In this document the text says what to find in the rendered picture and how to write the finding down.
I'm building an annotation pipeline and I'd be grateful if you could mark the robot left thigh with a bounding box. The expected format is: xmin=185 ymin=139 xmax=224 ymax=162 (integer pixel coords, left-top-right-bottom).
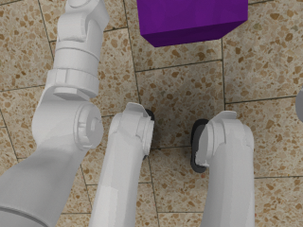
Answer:
xmin=88 ymin=110 xmax=154 ymax=227

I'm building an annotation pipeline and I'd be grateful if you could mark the robot left shin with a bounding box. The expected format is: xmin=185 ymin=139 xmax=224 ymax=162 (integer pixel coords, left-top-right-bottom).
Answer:
xmin=108 ymin=102 xmax=149 ymax=139

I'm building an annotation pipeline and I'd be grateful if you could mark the robot left forearm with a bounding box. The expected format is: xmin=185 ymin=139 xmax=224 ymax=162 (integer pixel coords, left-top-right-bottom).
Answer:
xmin=31 ymin=0 xmax=110 ymax=137

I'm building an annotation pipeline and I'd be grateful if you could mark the robot left upper arm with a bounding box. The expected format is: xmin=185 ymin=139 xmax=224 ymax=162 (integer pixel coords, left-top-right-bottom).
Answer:
xmin=0 ymin=99 xmax=104 ymax=227

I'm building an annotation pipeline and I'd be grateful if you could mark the carton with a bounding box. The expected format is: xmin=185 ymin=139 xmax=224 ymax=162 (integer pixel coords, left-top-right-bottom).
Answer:
xmin=136 ymin=0 xmax=248 ymax=47

